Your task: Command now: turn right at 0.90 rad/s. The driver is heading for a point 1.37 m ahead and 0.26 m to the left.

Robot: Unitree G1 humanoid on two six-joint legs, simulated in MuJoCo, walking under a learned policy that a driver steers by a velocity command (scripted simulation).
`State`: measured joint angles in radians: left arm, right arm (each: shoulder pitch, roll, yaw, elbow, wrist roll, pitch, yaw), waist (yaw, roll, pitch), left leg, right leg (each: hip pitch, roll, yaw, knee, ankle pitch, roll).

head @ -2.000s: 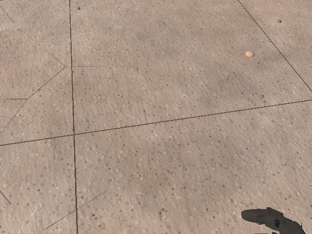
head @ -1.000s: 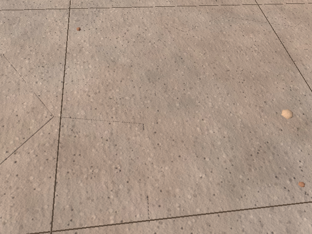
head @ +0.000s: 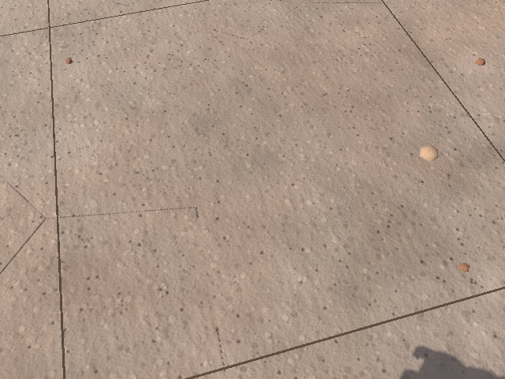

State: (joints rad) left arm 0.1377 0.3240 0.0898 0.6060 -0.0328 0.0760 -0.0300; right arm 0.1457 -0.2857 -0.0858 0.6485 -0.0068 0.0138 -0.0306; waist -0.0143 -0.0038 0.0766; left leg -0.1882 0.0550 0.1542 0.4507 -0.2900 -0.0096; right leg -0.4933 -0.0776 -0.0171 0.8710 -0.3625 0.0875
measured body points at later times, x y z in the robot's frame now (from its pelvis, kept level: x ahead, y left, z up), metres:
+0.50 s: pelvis +0.02 -0.05 +0.00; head +0.05 -0.04 +0.45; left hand +0.17 +0.23 -0.09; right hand +0.16 -0.32 -0.11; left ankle +0.01 +0.09 -0.69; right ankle +0.02 -0.14 -0.74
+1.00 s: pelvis +0.04 +0.00 +0.00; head +0.06 +0.04 +0.45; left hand +0.05 +0.32 -0.11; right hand +0.34 -0.15 -0.06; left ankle +0.00 +0.08 -0.74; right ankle +0.15 -0.12 -0.70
